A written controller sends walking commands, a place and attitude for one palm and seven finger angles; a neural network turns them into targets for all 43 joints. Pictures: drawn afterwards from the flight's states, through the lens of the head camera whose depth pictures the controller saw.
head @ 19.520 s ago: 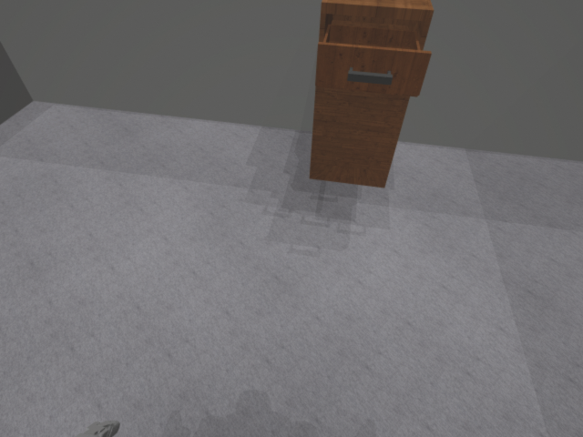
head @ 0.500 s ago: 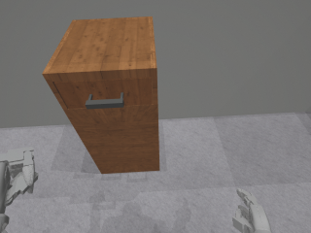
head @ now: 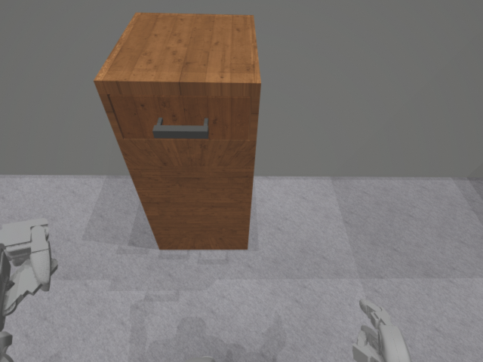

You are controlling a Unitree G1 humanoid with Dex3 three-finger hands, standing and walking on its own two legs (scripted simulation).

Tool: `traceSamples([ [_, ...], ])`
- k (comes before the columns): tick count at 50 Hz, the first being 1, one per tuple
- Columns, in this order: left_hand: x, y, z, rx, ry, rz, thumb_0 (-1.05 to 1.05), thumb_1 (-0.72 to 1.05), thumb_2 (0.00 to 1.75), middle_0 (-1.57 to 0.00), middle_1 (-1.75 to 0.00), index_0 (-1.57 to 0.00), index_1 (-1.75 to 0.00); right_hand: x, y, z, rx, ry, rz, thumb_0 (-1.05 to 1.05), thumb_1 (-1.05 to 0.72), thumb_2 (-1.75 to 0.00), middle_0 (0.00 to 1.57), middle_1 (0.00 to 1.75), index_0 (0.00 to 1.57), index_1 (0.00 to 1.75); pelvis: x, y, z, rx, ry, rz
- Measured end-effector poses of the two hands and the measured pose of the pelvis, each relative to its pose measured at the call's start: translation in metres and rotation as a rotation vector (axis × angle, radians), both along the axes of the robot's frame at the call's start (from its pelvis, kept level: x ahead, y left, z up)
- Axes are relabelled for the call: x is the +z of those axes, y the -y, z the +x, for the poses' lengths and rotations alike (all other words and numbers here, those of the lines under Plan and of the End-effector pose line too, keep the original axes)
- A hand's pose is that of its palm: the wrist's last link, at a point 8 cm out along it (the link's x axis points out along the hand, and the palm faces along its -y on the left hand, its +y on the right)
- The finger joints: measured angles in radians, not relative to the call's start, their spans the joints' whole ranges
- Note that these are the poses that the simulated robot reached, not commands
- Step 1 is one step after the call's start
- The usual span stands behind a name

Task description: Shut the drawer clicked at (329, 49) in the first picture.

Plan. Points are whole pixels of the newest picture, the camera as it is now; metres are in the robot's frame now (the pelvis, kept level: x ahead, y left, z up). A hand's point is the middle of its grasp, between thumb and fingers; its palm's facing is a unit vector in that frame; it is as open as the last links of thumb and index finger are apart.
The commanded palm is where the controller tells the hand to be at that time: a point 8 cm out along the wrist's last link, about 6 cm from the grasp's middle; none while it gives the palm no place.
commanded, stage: step back with the hand held close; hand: left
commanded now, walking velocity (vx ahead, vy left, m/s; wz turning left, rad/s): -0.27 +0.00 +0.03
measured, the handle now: (182, 126) +0.66 +0.21 -0.02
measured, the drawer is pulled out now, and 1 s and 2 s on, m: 0.00 0.00 0.00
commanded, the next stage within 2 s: stop stepping back and stand still in 0.34 s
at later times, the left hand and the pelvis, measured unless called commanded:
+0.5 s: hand (32, 348) +0.10 +0.20 +0.18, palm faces +0.25 -0.83 -0.50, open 3.2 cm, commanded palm +0.04 +0.26 +0.19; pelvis -0.10 -0.02 +0.00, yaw -2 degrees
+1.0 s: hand out of the picture +0.09 +0.25 +0.20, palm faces +0.22 -0.85 -0.48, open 3.2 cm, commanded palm +0.04 +0.30 +0.19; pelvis -0.11 +0.03 +0.02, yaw -4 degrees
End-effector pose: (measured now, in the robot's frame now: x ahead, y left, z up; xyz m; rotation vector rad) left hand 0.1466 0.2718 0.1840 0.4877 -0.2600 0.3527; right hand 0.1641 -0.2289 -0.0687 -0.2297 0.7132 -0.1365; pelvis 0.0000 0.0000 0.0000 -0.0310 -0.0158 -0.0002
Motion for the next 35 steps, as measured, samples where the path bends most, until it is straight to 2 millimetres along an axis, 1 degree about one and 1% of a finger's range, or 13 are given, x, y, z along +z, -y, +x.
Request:
traceSamples([
  [3,-0.001,-0.004,-0.005,-0.032,0.032,-0.006,0.01,0.89,0.89,-1.40,-1.60,-1.41,-1.60,0.001,0.003,-0.022,-0.023,-0.033,-0.040,0.01,-0.90,-0.90,0.21,0.30,0.21,0.30,-0.001,-0.004,-0.012,0.004,0.006,-0.007],
  [5,0.003,-0.010,-0.008,-0.036,0.037,0.032,0.01,0.89,0.89,-1.40,-1.60,-1.41,-1.60,0.002,0.004,-0.035,-0.040,-0.039,-0.054,0.01,-0.90,-0.90,0.21,0.30,0.21,0.30,0.000,-0.005,-0.019,0.017,0.004,-0.024],
  [8,0.015,-0.018,-0.016,-0.022,0.049,0.093,0.01,0.88,0.89,-1.40,-1.60,-1.41,-1.60,0.005,0.002,-0.052,-0.052,-0.055,-0.047,0.01,-0.90,-0.90,0.21,0.30,0.21,0.30,0.005,-0.003,-0.028,0.044,-0.019,-0.047],
  [11,0.025,-0.022,-0.031,-0.004,0.068,0.115,0.01,0.89,0.89,-1.40,-1.60,-1.41,-1.60,0.007,0.000,-0.063,-0.036,-0.066,-0.035,0.01,-0.90,-0.90,0.21,0.30,0.21,0.30,0.009,0.000,-0.035,0.044,-0.060,-0.053],
  [15,0.020,-0.009,-0.048,-0.023,0.033,0.092,0.01,0.89,0.90,-1.40,-1.60,-1.41,-1.60,0.003,0.000,-0.068,0.004,-0.059,-0.016,0.01,-0.90,-0.90,0.21,0.30,0.21,0.30,0.007,0.007,-0.051,0.011,-0.111,-0.026],
  [17,0.013,0.004,-0.055,-0.059,0.014,0.097,0.01,0.89,0.90,-1.40,-1.60,-1.41,-1.60,-0.005,0.002,-0.070,0.029,-0.049,-0.006,0.01,-0.90,-0.90,0.21,0.30,0.21,0.30,0.001,0.013,-0.066,-0.014,-0.123,0.002],
  [19,0.008,0.017,-0.059,-0.107,-0.002,0.090,0.01,0.89,0.90,-1.40,-1.60,-1.41,-1.60,-0.012,0.005,-0.076,0.036,-0.060,0.000,0.01,-0.90,-0.90,0.21,0.30,0.21,0.30,0.000,0.014,-0.081,-0.027,-0.107,-0.022],
  [22,0.013,0.028,-0.066,-0.169,0.015,0.103,0.01,0.89,0.89,-1.40,-1.60,-1.41,-1.60,-0.015,0.009,-0.090,0.002,-0.074,0.011,0.01,-0.90,-0.90,0.21,0.30,0.21,0.30,0.000,0.017,-0.092,-0.027,-0.066,-0.036],
  [24,0.017,0.028,-0.072,-0.193,0.043,0.126,0.01,0.88,0.89,-1.40,-1.60,-1.41,-1.60,-0.012,0.013,-0.100,-0.029,-0.063,0.012,0.01,-0.90,-0.90,0.21,0.30,0.21,0.30,-0.001,0.018,-0.096,-0.029,-0.038,-0.029],
  [28,0.018,0.016,-0.088,-0.166,0.052,0.132,0.01,0.88,0.89,-1.40,-1.60,-1.41,-1.60,-0.002,0.023,-0.115,-0.089,-0.003,-0.001,0.01,-0.90,-0.90,0.21,0.30,0.21,0.30,-0.005,0.014,-0.098,-0.024,0.009,-0.027],
  [31,0.013,0.000,-0.098,-0.106,0.059,0.091,0.01,0.88,0.89,-1.40,-1.60,-1.41,-1.60,-0.001,0.030,-0.125,-0.128,0.013,-0.030,0.01,-0.90,-0.90,0.21,0.30,0.21,0.30,-0.007,0.005,-0.092,-0.032,0.024,-0.027],
  [33,0.006,-0.013,-0.098,-0.065,0.079,0.053,0.01,0.88,0.89,-1.40,-1.60,-1.41,-1.60,-0.002,0.032,-0.129,-0.152,0.004,-0.056,0.01,-0.90,-0.90,0.21,0.30,0.21,0.30,-0.008,-0.003,-0.083,-0.039,0.024,-0.026],
  [35,-0.003,-0.026,-0.092,-0.032,0.102,0.005,0.01,0.88,0.89,-1.41,-1.60,-1.41,-1.60,-0.003,0.029,-0.131,-0.160,-0.013,-0.085,0.01,-0.90,-0.90,0.20,0.30,0.21,0.30,-0.009,-0.011,-0.078,-0.023,0.019,-0.023],
])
